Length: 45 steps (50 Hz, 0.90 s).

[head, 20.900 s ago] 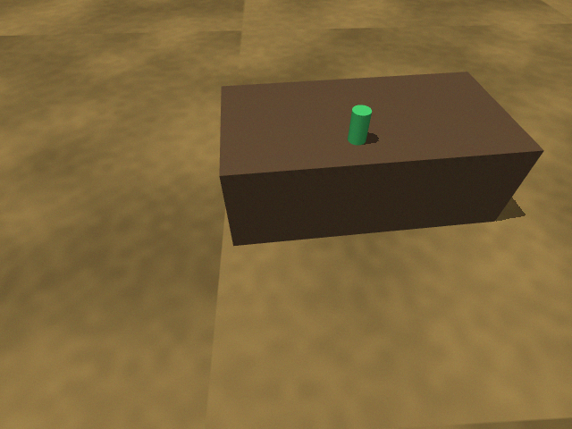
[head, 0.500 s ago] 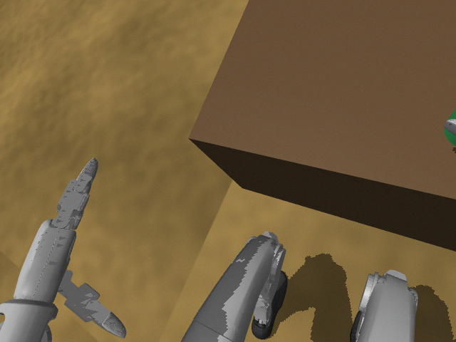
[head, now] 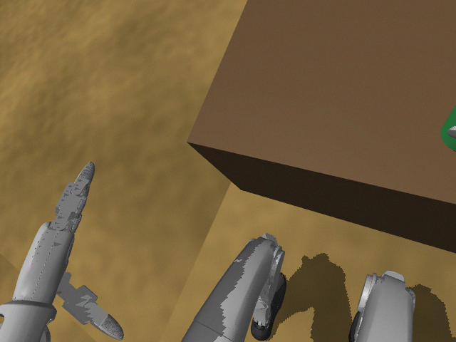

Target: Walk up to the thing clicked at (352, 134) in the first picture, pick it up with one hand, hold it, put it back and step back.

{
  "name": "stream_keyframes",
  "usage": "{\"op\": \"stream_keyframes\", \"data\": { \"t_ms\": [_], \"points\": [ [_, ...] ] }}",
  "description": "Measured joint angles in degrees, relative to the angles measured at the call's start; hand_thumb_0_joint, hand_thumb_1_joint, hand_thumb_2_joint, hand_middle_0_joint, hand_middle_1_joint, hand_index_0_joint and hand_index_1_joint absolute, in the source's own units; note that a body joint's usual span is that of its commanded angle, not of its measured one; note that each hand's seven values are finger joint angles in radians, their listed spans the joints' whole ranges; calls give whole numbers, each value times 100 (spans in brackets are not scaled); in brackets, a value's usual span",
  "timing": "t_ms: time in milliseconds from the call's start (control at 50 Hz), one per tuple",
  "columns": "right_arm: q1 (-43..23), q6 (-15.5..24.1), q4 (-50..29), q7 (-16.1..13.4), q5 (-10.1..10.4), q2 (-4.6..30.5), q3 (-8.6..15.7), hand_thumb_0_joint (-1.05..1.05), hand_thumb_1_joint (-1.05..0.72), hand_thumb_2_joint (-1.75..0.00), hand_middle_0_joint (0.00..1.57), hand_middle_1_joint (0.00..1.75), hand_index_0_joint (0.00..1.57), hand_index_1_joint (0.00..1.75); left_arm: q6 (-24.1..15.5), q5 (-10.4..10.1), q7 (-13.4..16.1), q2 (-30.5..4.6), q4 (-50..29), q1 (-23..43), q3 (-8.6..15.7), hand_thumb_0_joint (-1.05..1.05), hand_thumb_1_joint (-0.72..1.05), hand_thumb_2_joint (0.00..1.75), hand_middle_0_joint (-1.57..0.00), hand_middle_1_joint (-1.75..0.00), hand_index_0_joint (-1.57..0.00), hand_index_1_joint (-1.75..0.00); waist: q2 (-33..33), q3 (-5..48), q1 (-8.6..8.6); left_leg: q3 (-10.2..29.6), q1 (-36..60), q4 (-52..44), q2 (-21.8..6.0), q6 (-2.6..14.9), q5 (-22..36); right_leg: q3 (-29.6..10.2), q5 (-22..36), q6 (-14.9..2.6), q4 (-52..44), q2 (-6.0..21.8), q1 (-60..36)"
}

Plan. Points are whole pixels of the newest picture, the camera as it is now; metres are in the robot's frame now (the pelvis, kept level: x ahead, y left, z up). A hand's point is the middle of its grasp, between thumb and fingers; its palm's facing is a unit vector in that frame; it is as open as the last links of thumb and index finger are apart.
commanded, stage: withdraw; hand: right
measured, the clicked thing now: out of the picture +0.54 -0.21 -0.06
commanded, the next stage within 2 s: rise in 0.16 s
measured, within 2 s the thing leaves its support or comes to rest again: neither
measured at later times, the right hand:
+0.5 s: hand out of the picture +0.53 -0.33 +0.08, palm faces +0.34 +0.92 -0.19, open 17.0 cm
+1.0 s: hand out of the picture +0.38 -0.30 +0.10, palm faces +0.27 +0.92 -0.27, open 17.2 cm
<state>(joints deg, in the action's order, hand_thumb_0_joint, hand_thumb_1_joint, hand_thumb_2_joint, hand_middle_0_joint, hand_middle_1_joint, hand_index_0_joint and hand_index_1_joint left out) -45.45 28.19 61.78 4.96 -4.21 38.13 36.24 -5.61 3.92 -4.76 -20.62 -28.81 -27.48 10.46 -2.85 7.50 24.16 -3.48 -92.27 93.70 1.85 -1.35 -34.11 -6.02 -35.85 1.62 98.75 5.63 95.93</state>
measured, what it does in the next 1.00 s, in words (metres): rises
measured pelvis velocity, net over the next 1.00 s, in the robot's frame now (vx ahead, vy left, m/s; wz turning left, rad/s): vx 0.06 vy -0.03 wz -0.08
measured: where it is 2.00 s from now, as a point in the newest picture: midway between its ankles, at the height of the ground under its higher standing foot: (308, 337)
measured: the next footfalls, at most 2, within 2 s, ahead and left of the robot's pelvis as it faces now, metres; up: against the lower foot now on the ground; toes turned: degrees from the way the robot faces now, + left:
none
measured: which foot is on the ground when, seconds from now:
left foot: down 0.00-1.00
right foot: down 0.00-1.00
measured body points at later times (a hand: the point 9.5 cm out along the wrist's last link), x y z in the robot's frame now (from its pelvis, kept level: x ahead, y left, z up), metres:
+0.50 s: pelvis +0.02 -0.01 +0.09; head +0.19 -0.08 +0.50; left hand +0.19 +0.25 +0.15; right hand +0.51 -0.37 +0.09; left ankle +0.07 +0.13 -0.51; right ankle +0.06 -0.13 -0.51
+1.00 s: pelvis +0.06 -0.03 +0.17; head +0.13 -0.07 +0.61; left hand +0.24 +0.19 +0.14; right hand +0.36 -0.35 +0.12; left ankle +0.07 +0.13 -0.51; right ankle +0.06 -0.13 -0.51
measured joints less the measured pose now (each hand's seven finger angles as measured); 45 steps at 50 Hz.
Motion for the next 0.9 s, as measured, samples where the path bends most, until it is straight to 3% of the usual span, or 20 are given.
{"op": "stream_keyframes", "data": {
  "t_ms": [140,300,360,460,540,620,680,740,900],
  "points": [
    [-81,-332,-164,208,96,243,30,-2,40,-20,27,25,27,25,130,-56,100,131,469,-15,-162,-1,-53,5,-6,-5,-6,-5,28,15,-135,-31,375,-376,7,11,93,-8,85,10,-346,10,-351],
    [-535,-650,339,459,258,577,-183,-1,45,-9,13,11,13,11,363,-77,210,214,1155,148,-499,-1,-54,5,-6,-5,-6,-6,202,59,-370,-29,892,-896,-37,-12,207,32,207,-31,-838,-30,-832],
    [-623,-1036,670,256,-90,782,-341,-1,45,-7,11,8,11,9,599,-150,242,194,1071,268,-548,-1,-54,6,-7,-6,-7,-6,203,-32,-442,24,1179,-1148,-3,-32,283,100,247,-49,-1074,12,-1143],
    [-528,-1743,824,-168,-337,677,-436,-1,45,-7,8,7,9,7,768,-218,206,211,1113,126,-609,-1,-53,7,-7,-6,-7,-7,206,-57,-644,87,1760,-1777,7,-51,466,205,400,-76,-1684,33,-1739],
    [-398,-1979,902,-461,-354,662,-452,-1,46,-8,7,6,8,7,959,-232,179,289,1562,128,-781,-1,-43,14,-8,-9,-8,-9,197,-24,-778,98,2292,-2271,13,-52,581,245,493,-78,-2145,42,-2261],
    [-435,-2031,1138,-684,-313,680,-601,-1,47,-8,6,6,7,6,1136,-215,228,446,2027,340,-1201,-1,-23,28,-10,-13,-10,-13,192,14,-939,96,2785,-2704,12,-54,683,267,578,-80,-2538,43,-2733],
    [-275,-2057,1170,-741,-252,569,-738,-1,47,-9,6,6,7,6,1181,-222,186,601,2179,496,-1532,-1,-5,39,-12,-16,-12,-16,257,49,-1066,92,3139,-2980,-14,-65,734,280,627,-91,-2791,16,-3066],
    [214,-2172,902,-732,-138,331,-919,-1,47,-9,6,6,7,7,1187,-284,123,733,2206,515,-1679,-1,13,48,-13,-18,-14,-18,344,66,-1198,111,3507,-3244,-55,-88,776,318,669,-119,-3048,-24,-3426],
    [2153,-2762,-956,-736,270,-929,-1794,-1,47,-9,6,6,6,7,1332,-511,260,693,2872,454,-1478,0,52,69,-17,-24,-17,-24,299,98,-1632,225,4406,-3805,-194,-117,838,485,767,-178,-3693,-154,-4378]
  ]
}}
